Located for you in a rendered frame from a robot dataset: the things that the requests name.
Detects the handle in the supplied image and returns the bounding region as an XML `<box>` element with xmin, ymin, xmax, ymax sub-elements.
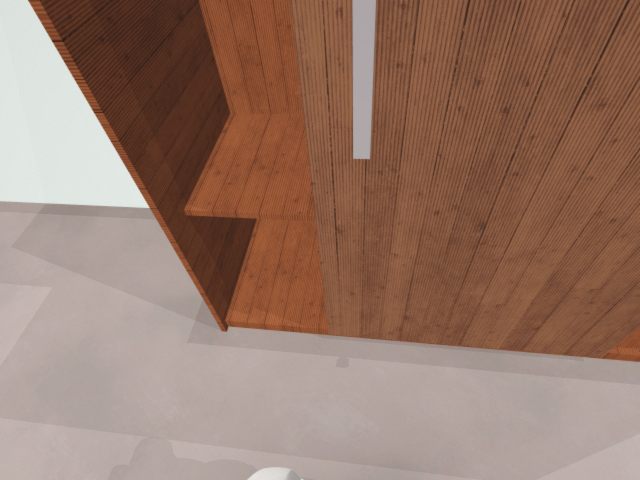
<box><xmin>352</xmin><ymin>0</ymin><xmax>376</xmax><ymax>159</ymax></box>

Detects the wardrobe door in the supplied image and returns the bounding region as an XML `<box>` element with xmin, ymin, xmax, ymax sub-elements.
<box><xmin>616</xmin><ymin>327</ymin><xmax>640</xmax><ymax>348</ymax></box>
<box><xmin>290</xmin><ymin>0</ymin><xmax>640</xmax><ymax>358</ymax></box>

